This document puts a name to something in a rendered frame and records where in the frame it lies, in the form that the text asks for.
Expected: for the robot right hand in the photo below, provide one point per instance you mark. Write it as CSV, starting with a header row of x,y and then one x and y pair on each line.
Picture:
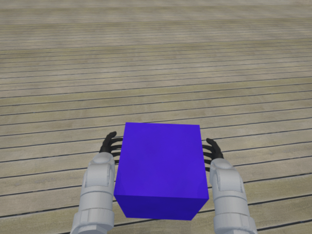
x,y
216,152

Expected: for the carton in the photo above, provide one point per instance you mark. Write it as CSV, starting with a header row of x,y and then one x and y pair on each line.
x,y
161,171

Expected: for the robot left forearm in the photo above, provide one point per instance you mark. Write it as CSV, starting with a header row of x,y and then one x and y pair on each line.
x,y
95,215

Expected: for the robot left hand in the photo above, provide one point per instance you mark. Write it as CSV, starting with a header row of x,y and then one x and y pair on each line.
x,y
106,146

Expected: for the robot right forearm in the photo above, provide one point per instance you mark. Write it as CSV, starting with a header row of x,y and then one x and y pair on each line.
x,y
230,202

